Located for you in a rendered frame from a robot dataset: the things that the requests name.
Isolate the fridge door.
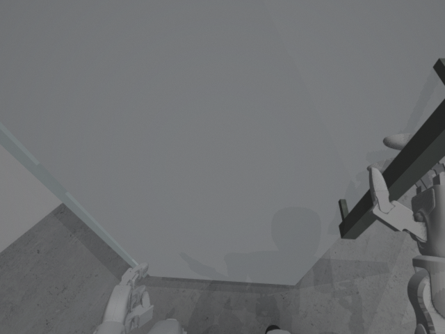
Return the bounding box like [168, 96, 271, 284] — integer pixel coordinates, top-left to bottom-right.
[0, 0, 445, 285]

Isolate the left robot hand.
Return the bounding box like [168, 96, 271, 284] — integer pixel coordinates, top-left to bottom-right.
[101, 262, 154, 333]

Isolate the right robot hand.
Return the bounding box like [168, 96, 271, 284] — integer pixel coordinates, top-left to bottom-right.
[367, 133, 445, 257]

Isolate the right robot forearm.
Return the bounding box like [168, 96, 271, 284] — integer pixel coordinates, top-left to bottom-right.
[407, 255, 445, 334]

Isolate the handle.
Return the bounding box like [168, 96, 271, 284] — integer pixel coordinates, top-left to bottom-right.
[339, 58, 445, 239]

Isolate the robot left thigh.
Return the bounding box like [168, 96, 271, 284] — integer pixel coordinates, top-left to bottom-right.
[147, 320, 187, 334]

